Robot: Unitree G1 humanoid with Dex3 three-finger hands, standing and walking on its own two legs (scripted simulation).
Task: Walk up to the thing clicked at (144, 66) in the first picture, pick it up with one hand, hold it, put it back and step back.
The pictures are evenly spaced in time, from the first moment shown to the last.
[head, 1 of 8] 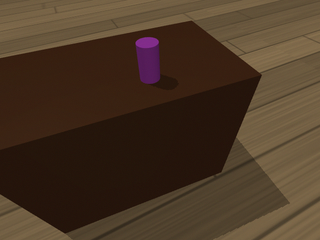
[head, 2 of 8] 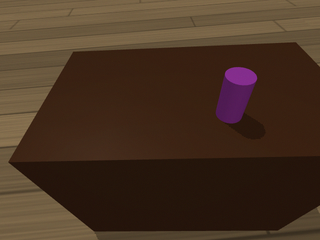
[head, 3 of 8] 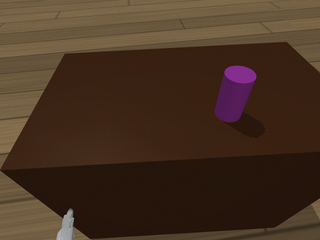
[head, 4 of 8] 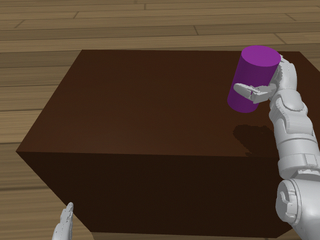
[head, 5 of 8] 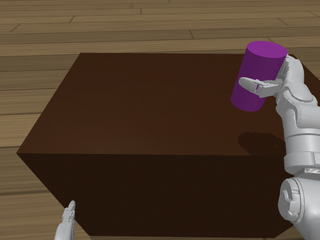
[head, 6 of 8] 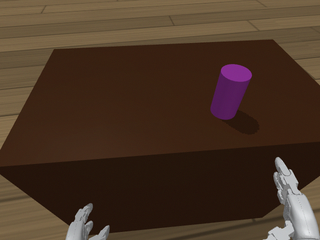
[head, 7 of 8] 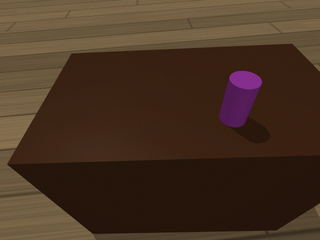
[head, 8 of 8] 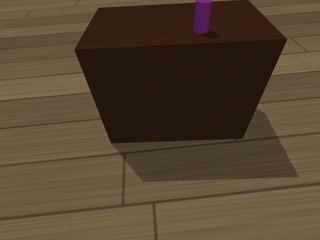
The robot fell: no
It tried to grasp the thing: yes
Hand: right
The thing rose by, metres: 0.22
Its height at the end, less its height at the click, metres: +0.00
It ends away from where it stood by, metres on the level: 0.02
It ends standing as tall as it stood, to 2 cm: yes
